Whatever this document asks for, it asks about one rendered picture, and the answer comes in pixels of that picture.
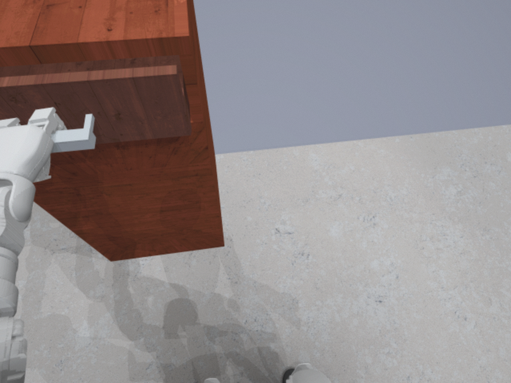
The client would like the handle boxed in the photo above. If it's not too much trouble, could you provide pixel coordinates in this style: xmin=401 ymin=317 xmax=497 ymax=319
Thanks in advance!
xmin=28 ymin=114 xmax=96 ymax=153

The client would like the robot right shin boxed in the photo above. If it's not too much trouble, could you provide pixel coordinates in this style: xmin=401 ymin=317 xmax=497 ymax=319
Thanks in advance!
xmin=291 ymin=363 xmax=312 ymax=376

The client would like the robot left upper arm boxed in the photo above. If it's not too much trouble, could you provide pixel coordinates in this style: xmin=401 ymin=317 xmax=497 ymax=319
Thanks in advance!
xmin=0 ymin=316 xmax=27 ymax=383

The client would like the robot left hand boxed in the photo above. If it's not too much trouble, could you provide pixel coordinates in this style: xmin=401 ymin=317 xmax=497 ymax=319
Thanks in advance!
xmin=0 ymin=107 xmax=67 ymax=183

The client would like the cabinet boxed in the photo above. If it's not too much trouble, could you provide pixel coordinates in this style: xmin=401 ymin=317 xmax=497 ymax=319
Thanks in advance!
xmin=0 ymin=0 xmax=224 ymax=262

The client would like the robot left forearm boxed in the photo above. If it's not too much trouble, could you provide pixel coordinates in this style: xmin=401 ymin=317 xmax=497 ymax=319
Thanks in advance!
xmin=0 ymin=172 xmax=36 ymax=318

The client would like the drawer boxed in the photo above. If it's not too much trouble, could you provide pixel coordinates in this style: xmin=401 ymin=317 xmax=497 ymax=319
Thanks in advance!
xmin=0 ymin=55 xmax=192 ymax=144

